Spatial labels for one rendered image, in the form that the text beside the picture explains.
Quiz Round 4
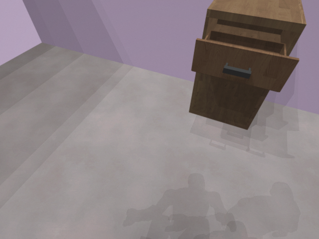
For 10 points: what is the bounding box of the cabinet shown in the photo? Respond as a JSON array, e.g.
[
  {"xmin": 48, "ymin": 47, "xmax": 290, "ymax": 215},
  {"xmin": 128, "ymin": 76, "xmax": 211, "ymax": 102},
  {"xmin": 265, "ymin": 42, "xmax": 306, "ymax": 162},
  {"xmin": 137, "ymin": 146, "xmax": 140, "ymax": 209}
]
[{"xmin": 189, "ymin": 0, "xmax": 307, "ymax": 130}]

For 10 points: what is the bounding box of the handle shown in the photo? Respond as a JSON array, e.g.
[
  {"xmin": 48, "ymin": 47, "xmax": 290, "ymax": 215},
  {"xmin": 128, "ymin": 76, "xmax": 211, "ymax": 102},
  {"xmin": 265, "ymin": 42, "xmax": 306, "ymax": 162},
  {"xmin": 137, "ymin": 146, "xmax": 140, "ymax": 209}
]
[{"xmin": 223, "ymin": 63, "xmax": 251, "ymax": 79}]

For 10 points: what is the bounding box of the drawer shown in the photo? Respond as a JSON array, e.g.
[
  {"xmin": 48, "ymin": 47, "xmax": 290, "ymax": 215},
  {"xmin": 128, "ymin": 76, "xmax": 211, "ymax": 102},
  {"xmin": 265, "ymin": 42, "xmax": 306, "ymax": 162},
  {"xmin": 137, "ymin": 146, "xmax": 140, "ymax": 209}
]
[{"xmin": 191, "ymin": 30, "xmax": 299, "ymax": 92}]

